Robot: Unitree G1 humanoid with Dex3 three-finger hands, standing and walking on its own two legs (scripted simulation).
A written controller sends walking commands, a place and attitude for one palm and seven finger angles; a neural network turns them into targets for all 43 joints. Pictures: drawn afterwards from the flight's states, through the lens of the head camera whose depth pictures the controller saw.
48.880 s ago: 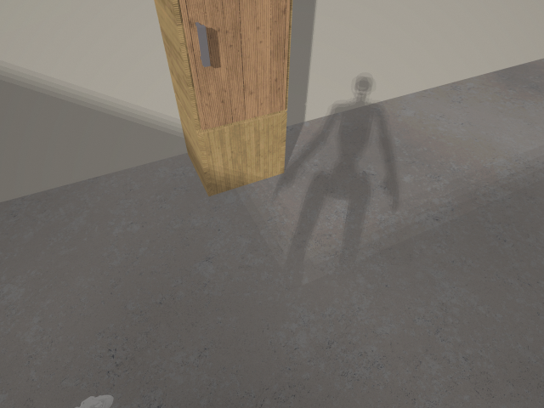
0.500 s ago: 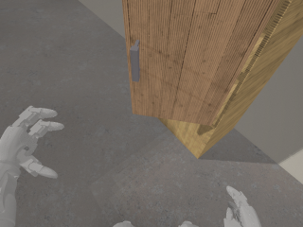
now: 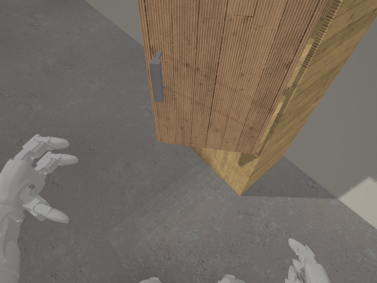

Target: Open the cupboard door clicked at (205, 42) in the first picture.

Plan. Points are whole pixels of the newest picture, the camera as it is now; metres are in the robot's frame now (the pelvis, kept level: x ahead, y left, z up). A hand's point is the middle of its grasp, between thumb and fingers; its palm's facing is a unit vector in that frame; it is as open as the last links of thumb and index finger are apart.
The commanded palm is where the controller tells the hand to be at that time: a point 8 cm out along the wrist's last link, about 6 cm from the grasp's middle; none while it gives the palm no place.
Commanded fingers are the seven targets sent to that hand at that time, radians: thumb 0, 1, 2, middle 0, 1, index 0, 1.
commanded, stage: raise the hand with hooked fingers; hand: left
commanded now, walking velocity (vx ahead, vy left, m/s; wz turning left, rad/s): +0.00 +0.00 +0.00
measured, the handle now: (159, 77) +0.63 +0.12 +0.05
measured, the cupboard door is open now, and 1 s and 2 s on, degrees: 42 42 42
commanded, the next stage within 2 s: move the hooked fingers beside the handle in 0.06 s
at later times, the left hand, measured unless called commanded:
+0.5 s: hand (82, 154) +0.34 +0.24 +0.07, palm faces -0.10 -0.99 -0.01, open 14.0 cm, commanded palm +0.33 +0.30 +0.07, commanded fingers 0.00 -0.50 0.30 -0.30 -1.20 -0.30 -1.20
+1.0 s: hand (104, 122) +0.43 +0.22 +0.07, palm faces -0.09 -1.00 +0.00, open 14.0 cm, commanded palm +0.42 +0.27 +0.07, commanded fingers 0.00 -0.50 0.30 -0.30 -1.20 -0.30 -1.20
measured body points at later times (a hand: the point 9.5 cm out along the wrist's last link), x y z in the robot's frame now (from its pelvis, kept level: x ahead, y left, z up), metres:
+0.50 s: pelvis -0.01 +0.00 +0.00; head +0.06 +0.01 +0.44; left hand +0.34 +0.30 +0.08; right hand +0.13 -0.25 -0.09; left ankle -0.02 +0.11 -0.70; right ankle +0.03 -0.12 -0.70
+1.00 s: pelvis +0.00 +0.00 -0.01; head +0.09 +0.01 +0.43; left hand +0.43 +0.28 +0.07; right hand +0.06 -0.27 -0.11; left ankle -0.02 +0.11 -0.70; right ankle +0.03 -0.12 -0.70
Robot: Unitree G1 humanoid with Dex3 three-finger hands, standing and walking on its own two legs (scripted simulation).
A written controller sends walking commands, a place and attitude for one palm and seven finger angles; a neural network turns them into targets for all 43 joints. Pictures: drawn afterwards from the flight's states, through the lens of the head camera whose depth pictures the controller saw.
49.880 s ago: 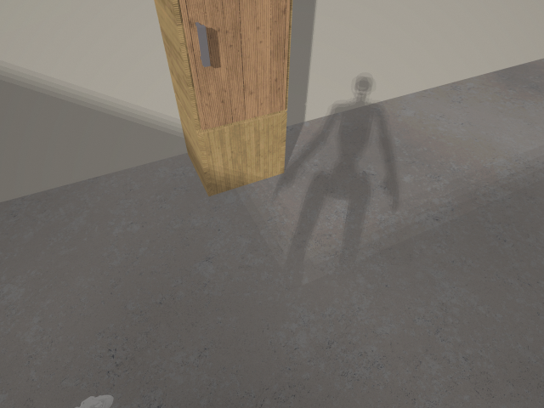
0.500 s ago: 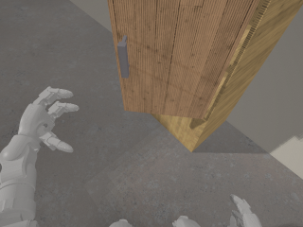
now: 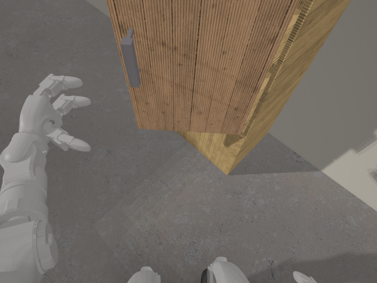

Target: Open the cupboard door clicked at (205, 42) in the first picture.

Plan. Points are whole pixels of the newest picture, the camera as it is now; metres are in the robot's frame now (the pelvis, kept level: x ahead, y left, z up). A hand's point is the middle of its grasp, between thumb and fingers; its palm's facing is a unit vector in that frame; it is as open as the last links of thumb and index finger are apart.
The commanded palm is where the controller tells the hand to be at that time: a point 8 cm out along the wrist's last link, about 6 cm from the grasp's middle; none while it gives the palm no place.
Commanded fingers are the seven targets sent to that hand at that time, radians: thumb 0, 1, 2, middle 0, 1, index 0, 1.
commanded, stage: move the hooked fingers beside the handle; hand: left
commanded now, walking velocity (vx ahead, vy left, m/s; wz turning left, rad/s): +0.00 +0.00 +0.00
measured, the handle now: (132, 59) +0.63 +0.13 +0.06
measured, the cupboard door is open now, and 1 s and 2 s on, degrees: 42 42 42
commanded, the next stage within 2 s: slide the fingers in behind the handle in 1.94 s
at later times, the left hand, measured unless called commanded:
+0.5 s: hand (90, 85) +0.52 +0.22 +0.08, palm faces -0.08 -1.00 -0.01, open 14.0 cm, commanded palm +0.51 +0.26 +0.07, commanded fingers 0.00 -0.50 0.30 -0.30 -1.20 -0.30 -1.20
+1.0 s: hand (99, 70) +0.59 +0.21 +0.05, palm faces -0.07 -1.00 -0.01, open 13.9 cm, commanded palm +0.57 +0.25 +0.07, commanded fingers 0.00 -0.50 0.30 -0.30 -1.20 -0.30 -1.20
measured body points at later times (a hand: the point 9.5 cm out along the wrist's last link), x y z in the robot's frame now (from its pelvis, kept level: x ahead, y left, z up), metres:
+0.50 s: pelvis -0.01 +0.01 -0.01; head +0.14 +0.02 +0.41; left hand +0.52 +0.27 +0.08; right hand -0.01 -0.27 -0.11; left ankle -0.02 +0.11 -0.69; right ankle +0.04 -0.12 -0.69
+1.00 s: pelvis +0.02 +0.02 -0.02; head +0.20 +0.04 +0.39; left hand +0.59 +0.27 +0.06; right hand -0.06 -0.22 -0.11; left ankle -0.02 +0.11 -0.69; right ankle +0.04 -0.12 -0.69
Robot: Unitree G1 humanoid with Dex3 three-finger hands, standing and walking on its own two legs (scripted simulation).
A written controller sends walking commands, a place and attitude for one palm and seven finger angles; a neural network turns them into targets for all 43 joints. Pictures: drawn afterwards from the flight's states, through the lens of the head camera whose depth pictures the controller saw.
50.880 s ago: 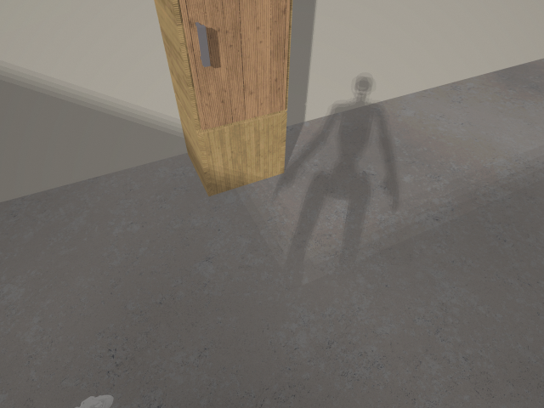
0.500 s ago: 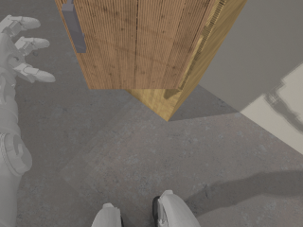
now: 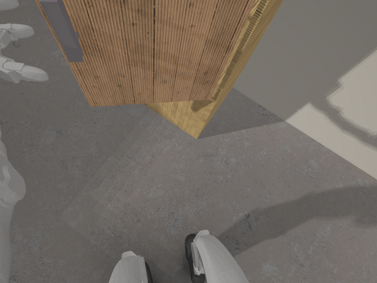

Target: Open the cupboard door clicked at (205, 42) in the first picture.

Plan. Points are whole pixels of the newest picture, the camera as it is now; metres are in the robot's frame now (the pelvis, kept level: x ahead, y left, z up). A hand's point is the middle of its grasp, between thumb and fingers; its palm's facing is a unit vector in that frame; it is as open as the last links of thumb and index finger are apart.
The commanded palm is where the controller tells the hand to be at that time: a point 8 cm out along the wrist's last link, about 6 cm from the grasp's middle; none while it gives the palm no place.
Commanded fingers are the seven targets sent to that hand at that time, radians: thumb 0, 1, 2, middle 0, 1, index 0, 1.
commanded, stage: move the hooked fingers beside the handle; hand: left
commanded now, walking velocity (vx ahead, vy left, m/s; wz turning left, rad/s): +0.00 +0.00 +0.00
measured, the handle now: (64, 21) +0.60 +0.15 +0.08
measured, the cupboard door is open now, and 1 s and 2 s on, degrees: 42 42 42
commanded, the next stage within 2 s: slide the fingers in behind the handle in 0.94 s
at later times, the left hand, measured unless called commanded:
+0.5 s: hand (20, 55) +0.53 +0.21 +0.08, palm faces +0.02 -1.00 -0.01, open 14.0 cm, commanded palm +0.52 +0.25 +0.08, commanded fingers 0.00 -0.50 0.30 -0.30 -1.20 -0.30 -1.20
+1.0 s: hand (16, 52) +0.53 +0.22 +0.08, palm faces +0.00 -1.00 -0.02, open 14.0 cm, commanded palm +0.52 +0.25 +0.08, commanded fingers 0.00 -0.50 0.30 -0.30 -1.20 -0.30 -1.20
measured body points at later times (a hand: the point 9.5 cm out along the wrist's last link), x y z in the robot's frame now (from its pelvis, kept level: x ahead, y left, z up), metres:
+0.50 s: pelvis +0.00 -0.01 +0.01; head +0.16 +0.02 +0.43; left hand +0.52 +0.27 +0.09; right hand +0.02 -0.28 -0.10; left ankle -0.04 +0.09 -0.67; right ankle +0.03 -0.14 -0.67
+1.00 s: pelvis -0.03 -0.01 -0.01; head +0.15 +0.02 +0.40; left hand +0.53 +0.27 +0.09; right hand -0.07 -0.28 -0.09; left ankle -0.04 +0.09 -0.67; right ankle +0.03 -0.14 -0.67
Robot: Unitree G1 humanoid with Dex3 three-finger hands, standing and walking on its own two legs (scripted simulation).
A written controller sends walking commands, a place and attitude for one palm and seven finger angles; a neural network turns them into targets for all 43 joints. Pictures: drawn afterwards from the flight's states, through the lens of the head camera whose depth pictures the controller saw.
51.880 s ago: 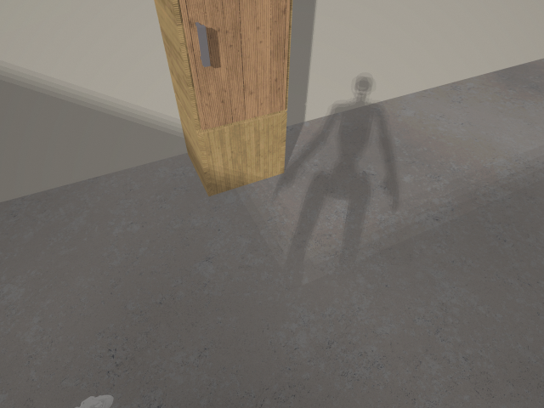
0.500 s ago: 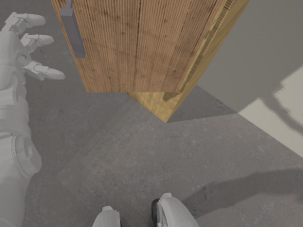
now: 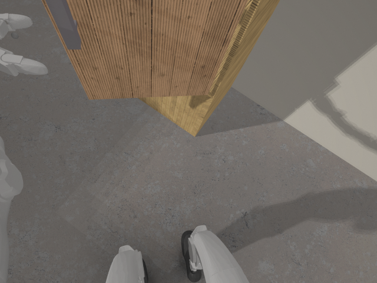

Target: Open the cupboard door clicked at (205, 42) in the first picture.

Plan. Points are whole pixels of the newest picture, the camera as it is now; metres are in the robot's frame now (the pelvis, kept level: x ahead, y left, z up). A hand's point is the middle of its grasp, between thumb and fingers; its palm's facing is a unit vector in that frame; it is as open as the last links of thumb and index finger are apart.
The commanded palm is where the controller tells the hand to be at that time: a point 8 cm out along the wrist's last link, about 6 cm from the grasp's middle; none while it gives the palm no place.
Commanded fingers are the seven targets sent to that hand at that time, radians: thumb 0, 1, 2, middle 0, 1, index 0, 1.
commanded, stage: slide the fingers in behind the handle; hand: left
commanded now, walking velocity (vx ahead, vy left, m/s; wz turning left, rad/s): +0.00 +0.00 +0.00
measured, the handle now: (63, 8) +0.63 +0.15 +0.09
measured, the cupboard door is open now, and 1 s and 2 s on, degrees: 42 42 42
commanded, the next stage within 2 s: close the thumb around the handle in 1.64 s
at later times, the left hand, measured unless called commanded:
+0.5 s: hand (34, 32) +0.58 +0.19 +0.09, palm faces -0.02 -1.00 -0.01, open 14.0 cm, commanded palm +0.56 +0.22 +0.09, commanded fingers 0.00 -0.50 0.30 -0.30 -1.20 -0.30 -1.20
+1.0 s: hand (58, 37) +0.57 +0.16 +0.09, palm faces +0.00 -1.00 -0.01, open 14.0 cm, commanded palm +0.55 +0.20 +0.09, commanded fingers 0.00 -0.50 0.30 -0.30 -1.20 -0.30 -1.20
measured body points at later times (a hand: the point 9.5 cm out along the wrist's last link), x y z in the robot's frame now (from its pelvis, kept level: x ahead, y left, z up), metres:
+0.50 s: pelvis +0.03 +0.01 +0.01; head +0.19 +0.04 +0.43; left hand +0.57 +0.25 +0.09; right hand -0.01 -0.24 -0.09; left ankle -0.01 +0.10 -0.66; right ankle +0.05 -0.13 -0.66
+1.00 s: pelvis +0.02 -0.01 +0.01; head +0.18 +0.01 +0.43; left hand +0.56 +0.21 +0.09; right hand +0.01 -0.27 -0.10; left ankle -0.01 +0.10 -0.66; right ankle +0.05 -0.13 -0.66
